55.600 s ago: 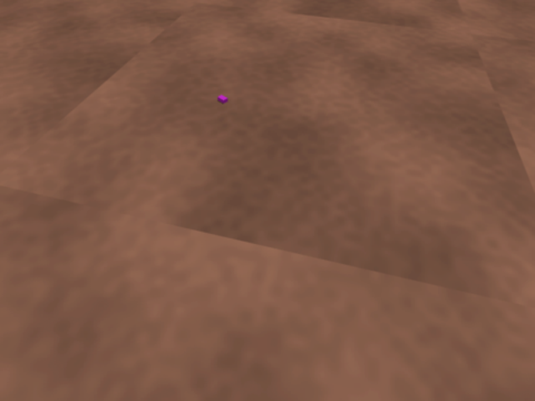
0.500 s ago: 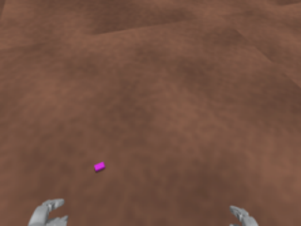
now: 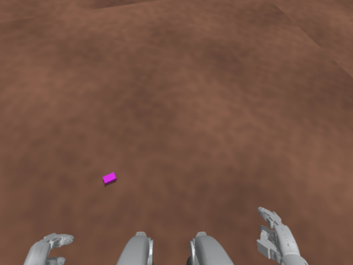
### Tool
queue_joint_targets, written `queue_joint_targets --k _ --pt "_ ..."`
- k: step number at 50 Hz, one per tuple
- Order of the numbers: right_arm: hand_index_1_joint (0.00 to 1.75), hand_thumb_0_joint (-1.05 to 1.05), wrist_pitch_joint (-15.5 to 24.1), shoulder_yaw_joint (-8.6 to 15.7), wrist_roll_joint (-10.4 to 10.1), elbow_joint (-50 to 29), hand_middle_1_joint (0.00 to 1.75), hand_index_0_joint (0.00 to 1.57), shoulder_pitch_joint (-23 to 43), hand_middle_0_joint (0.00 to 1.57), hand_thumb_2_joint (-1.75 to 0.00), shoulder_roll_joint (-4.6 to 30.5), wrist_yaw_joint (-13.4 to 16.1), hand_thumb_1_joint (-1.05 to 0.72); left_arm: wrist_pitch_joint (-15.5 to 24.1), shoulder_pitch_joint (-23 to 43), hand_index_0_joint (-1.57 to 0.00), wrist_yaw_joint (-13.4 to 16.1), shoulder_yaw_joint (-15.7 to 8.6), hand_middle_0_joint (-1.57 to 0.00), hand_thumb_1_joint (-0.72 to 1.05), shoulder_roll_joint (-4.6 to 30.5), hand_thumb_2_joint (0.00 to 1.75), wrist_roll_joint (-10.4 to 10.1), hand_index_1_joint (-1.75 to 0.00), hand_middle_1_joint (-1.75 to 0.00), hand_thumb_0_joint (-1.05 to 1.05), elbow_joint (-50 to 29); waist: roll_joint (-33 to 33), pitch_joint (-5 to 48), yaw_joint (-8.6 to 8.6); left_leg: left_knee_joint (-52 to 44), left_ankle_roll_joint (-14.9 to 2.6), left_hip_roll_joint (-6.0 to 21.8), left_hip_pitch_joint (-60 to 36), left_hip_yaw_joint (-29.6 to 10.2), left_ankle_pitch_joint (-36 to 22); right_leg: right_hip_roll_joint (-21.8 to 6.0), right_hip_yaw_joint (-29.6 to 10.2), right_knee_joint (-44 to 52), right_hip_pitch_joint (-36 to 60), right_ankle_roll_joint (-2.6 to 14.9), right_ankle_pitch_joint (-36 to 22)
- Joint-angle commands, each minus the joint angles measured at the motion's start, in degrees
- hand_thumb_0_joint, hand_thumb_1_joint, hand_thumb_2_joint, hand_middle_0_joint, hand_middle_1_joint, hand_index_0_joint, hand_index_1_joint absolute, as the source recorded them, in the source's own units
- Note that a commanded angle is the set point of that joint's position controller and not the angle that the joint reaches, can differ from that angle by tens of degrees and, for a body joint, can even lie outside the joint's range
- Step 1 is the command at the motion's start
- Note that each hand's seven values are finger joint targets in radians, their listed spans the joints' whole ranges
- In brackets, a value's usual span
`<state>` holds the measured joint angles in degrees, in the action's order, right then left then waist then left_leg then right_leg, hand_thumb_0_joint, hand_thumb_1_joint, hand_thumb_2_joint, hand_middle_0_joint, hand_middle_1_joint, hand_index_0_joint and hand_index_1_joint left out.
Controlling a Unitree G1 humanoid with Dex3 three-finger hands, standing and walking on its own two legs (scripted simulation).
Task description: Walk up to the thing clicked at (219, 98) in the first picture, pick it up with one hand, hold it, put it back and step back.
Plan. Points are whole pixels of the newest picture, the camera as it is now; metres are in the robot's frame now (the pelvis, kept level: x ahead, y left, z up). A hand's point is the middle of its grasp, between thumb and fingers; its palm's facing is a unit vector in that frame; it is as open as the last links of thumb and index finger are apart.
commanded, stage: rise first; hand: left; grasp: from above
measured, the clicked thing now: (109, 178) +0.52 +0.30 -0.67
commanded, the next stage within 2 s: none
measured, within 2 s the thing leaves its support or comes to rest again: neither
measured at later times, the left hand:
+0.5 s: hand out of the picture +0.13 +0.29 -0.24, palm faces -0.33 -0.73 -0.60, open 11.6 cm
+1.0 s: hand (73, 234) +0.23 +0.35 -0.43, palm faces -0.50 -0.28 -0.82, open 11.6 cm
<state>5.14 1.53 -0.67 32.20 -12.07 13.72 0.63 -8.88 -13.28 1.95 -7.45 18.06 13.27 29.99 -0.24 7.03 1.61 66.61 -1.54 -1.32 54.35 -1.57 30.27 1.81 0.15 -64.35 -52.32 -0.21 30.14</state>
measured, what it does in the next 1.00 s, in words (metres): lowers itself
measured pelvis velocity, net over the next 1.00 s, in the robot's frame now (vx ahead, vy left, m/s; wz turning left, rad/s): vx -0.08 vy -0.01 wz -0.08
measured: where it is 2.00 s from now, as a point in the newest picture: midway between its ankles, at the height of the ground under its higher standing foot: outside the picture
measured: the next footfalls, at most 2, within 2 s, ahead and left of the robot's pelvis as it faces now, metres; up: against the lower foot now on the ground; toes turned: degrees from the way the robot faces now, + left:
none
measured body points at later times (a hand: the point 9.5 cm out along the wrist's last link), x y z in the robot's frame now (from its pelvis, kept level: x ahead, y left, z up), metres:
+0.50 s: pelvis -0.02 +0.00 -0.10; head +0.13 +0.03 +0.33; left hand +0.15 +0.32 -0.20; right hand +0.19 -0.25 -0.18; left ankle +0.01 +0.10 -0.65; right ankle +0.01 -0.13 -0.65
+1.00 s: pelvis -0.08 -0.01 -0.29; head +0.14 +0.03 +0.10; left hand +0.26 +0.36 -0.38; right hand +0.06 -0.27 -0.43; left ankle +0.01 +0.10 -0.65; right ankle +0.01 -0.13 -0.65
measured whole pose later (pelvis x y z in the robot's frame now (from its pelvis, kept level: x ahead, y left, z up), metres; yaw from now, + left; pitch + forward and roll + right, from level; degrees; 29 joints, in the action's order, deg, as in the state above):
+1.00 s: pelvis -0.08 -0.01 -0.29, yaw -5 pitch +33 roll -6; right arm 5.3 1.9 2.8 42.9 -2.9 15.9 -5.3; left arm 23.1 21.4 7.0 -15.3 40.7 52.5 53.4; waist 0.7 5.1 -0.2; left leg 126.9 -1.2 -0.7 121.9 -4.1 38.4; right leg 2.7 5.2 -123.3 -118.6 0.0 38.4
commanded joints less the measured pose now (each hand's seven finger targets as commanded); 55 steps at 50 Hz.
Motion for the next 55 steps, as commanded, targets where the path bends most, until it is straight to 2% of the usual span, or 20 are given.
queue_joint_targets --k 1,7,13,14,16,17,20,22,28,31,33,37,41,43,44,46,49,51,53,55 --pt "0.30 0.00 3.86 3.46 -0.23 -9.22 0.30 0.20 0.68 0.20 -0.91 9.58 0.46 -0.97 0.42 -3.12 -0.56 1.01 -4.08 -0.56 -0.14 10.22 0.58 0.97 -0.60 -0.60 0.00 -12.40 -4.93 15.29 -0.71 -7.19 1.26 2.19 -10.78 -3.33 -16.08 0.58 2.12 1.79 -0.04 2.20 -10.73" --pt "0.30 0.00 4.80 3.23 -0.39 -10.54 0.30 0.20 1.37 0.20 -0.92 9.13 0.21 -0.99 -1.28 -8.27 -0.55 0.90 -3.20 -0.56 -0.17 9.76 0.59 2.33 -0.62 -0.62 0.00 -17.12 -4.32 17.54 -0.80 -2.76 0.97 1.48 -6.15 -3.32 -15.87 0.58 2.17 -2.00 -2.86 2.22 -10.75" --pt "0.30 0.00 5.56 3.15 -0.69 -10.79 0.30 0.20 2.65 0.20 -0.91 8.85 -0.24 -0.96 -1.39 -9.78 -0.51 0.96 -3.93 -0.51 -0.17 11.30 0.61 4.22 -0.65 -0.66 0.00 -19.57 -3.08 18.89 -1.38 2.39 0.46 0.43 -0.66 -2.31 -15.55 0.63 1.84 -5.03 -5.31 2.16 -11.14" --pt "0.30 0.00 5.62 3.25 -0.77 -10.85 0.30 0.20 2.73 0.20 -0.91 8.97 -0.24 -0.96 -1.15 -9.57 -0.51 1.09 -4.26 -0.51 -0.17 11.71 0.62 4.49 -0.66 -0.66 0.00 -19.71 -3.01 18.72 -1.49 3.03 0.40 0.19 0.58 -1.94 -14.05 0.61 1.74 -5.30 -5.82 2.10 -10.41" --pt "0.30 0.00 6.18 3.29 -0.75 -10.06 0.30 0.20 3.29 0.20 -0.91 9.21 -0.34 -0.95 0.00 -4.34 -0.49 1.21 -3.50 -0.49 -0.18 12.72 0.63 5.83 -0.67 -0.67 0.00 -19.25 -3.06 18.02 0.17 5.07 0.23 0.22 3.35 -1.82 -11.21 0.64 1.48 -6.69 -8.82 2.06 -8.68" --pt "0.30 0.00 6.50 3.35 -0.62 -8.55 0.30 0.20 2.84 0.20 -0.91 9.49 -0.49 -0.96 0.88 -3.32 -0.50 1.10 -3.67 -0.49 -0.18 13.23 0.62 6.50 -0.67 -0.68 0.00 -17.10 -4.04 17.83 0.05 5.93 0.44 0.50 4.08 -2.11 -11.91 0.56 1.48 -8.59 -11.03 2.25 -8.57" --pt "0.30 0.00 7.51 3.62 -0.31 -7.66 0.30 0.20 4.57 0.20 -0.91 10.03 -1.02 -0.94 5.34 2.78 -0.47 1.30 -4.50 -0.47 -0.17 15.22 0.63 9.78 -0.66 -0.66 0.00 -11.31 -3.95 16.85 0.09 9.83 0.38 0.33 9.66 -2.90 -6.86 0.50 1.47 -13.25 -18.20 2.38 -3.75" --pt "0.30 0.00 8.02 3.62 -0.06 -6.30 0.30 0.20 4.68 0.20 -0.90 10.39 -1.63 -0.91 8.72 5.49 -0.45 1.65 -5.06 -0.44 -0.17 16.75 0.65 12.08 -0.66 -0.66 0.00 -7.75 -3.51 18.62 -0.69 13.22 0.28 0.03 13.81 -2.25 -4.99 0.56 1.13 -16.19 -20.55 2.35 -2.89" --pt "0.30 0.00 8.98 4.20 0.41 -2.60 0.30 0.20 5.59 0.20 -0.91 12.57 -2.97 -0.93 19.24 13.01 -0.44 2.64 -6.52 -0.45 -0.19 22.49 0.68 19.80 -0.65 -0.64 0.00 -0.50 -7.05 27.14 -2.51 22.97 0.62 0.08 18.81 -2.27 -8.98 1.03 1.76 -27.07 -31.64 2.47 -4.78" --pt "0.30 0.00 8.28 5.03 0.70 -0.78 0.30 0.20 5.06 0.20 -0.91 13.89 -3.71 -0.95 22.22 16.58 -0.45 3.71 -8.55 -0.47 -0.20 25.77 0.68 23.12 -0.65 -0.63 0.00 2.28 -7.58 31.45 -3.57 27.11 0.96 0.57 19.43 -3.03 -11.82 1.19 2.89 -32.12 -36.08 2.50 -5.76" --pt "0.30 0.00 7.57 5.36 0.84 -0.03 0.30 0.20 5.32 0.20 -0.91 14.15 -4.28 -0.96 23.82 19.81 -0.45 4.24 -8.82 -0.47 -0.20 26.93 0.69 25.53 -0.64 -0.62 0.00 5.24 -5.82 31.90 -3.46 29.71 0.73 0.59 23.56 -3.18 -9.73 1.44 3.60 -34.49 -38.66 2.42 -4.55" --pt "0.30 0.00 5.85 5.84 1.29 2.09 0.30 0.20 4.55 0.20 -0.91 14.66 -4.98 -0.93 26.48 25.75 -0.45 5.29 -12.09 -0.46 -0.16 32.49 0.68 29.60 -0.63 -0.62 0.00 7.31 -6.09 37.17 -4.78 35.11 0.43 0.57 26.86 -2.34 -9.83 1.55 3.89 -38.60 -40.39 2.22 -4.77" --pt "0.30 0.00 3.95 5.67 1.92 4.59 0.30 0.20 2.51 0.20 -0.90 14.49 -5.18 -0.89 28.75 31.84 -0.44 6.17 -13.51 -0.44 -0.11 36.87 0.67 33.92 -0.62 -0.62 0.00 12.40 -3.47 37.28 -3.77 39.94 -0.44 0.17 35.08 -0.65 -4.08 1.80 3.95 -40.17 -41.13 1.84 -1.75" --pt "0.30 0.00 3.22 5.57 2.25 4.90 0.30 0.20 3.03 0.20 -0.90 14.52 -5.19 -0.89 30.41 35.76 -0.44 6.36 -14.04 -0.44 -0.10 39.38 0.66 35.54 -0.61 -0.61 0.00 13.64 -3.09 36.34 -4.02 41.68 -0.68 0.18 38.05 -0.23 0.41 1.98 4.06 -41.00 -43.21 1.81 1.94" --pt "0.30 0.00 2.87 5.44 2.45 5.01 0.30 0.20 2.69 0.20 -0.90 14.49 -5.24 -0.89 31.29 39.33 -0.45 6.39 -13.16 -0.44 -0.10 39.42 0.66 36.35 -0.61 -0.61 0.00 12.58 -4.30 36.41 -3.39 42.13 -0.53 0.33 38.46 -0.36 1.73 2.04 4.43 -41.94 -44.57 1.85 2.93" --pt "0.30 0.00 2.32 5.04 2.75 5.63 0.30 0.20 2.79 0.20 -0.90 14.88 -5.28 -0.89 32.50 39.40 -0.44 6.69 -13.75 -0.44 -0.11 41.31 0.68 37.58 -0.61 -0.60 0.00 17.74 -3.67 34.23 -2.72 42.96 -0.85 0.38 41.62 -1.07 6.57 2.29 5.00 -43.04 -47.07 1.80 7.01" --pt "0.30 0.00 1.50 4.27 3.46 6.48 0.30 0.20 2.29 0.20 -0.90 14.69 -5.52 -0.89 34.68 42.65 -0.42 7.63 -13.44 -0.42 -0.13 42.19 0.70 39.73 -0.62 -0.61 0.00 18.25 -6.24 34.99 -2.60 43.90 -0.58 0.72 41.15 -2.19 6.89 2.26 6.12 -45.99 -49.92 1.91 6.62" --pt "0.30 0.00 1.11 4.24 3.99 7.43 0.30 0.20 1.95 0.20 -0.90 15.41 -5.75 -0.89 36.49 46.00 -0.41 8.55 -13.59 -0.42 -0.15 44.47 0.71 41.24 -0.61 -0.60 0.00 17.49 -9.60 34.66 -2.51 44.59 -0.27 0.88 40.86 -2.89 6.91 2.25 6.63 -48.23 -52.51 2.12 6.19" --pt "0.30 0.00 0.61 3.44 4.47 8.06 0.30 0.20 2.20 0.20 -0.90 15.25 -6.09 -0.89 37.25 44.22 -0.41 9.85 -14.82 -0.42 -0.13 45.34 0.75 42.81 -0.64 -0.63 0.00 22.09 -8.98 33.25 -2.82 45.17 -0.08 1.05 41.42 -4.03 5.54 2.17 7.49 -50.24 -54.67 2.15 5.18" --pt "0.30 0.00 0.10 3.56 5.19 8.61 0.30 0.20 2.34 0.20 -0.90 15.92 -6.44 -0.89 39.03 48.99 -0.42 11.18 -15.12 -0.42 -0.12 48.15 0.75 44.57 -0.64 -0.63 0.00 20.70 -10.87 31.94 -2.73 46.17 -0.15 0.99 43.00 -4.21 7.15 2.22 7.66 -51.40 -56.58 2.34 6.38"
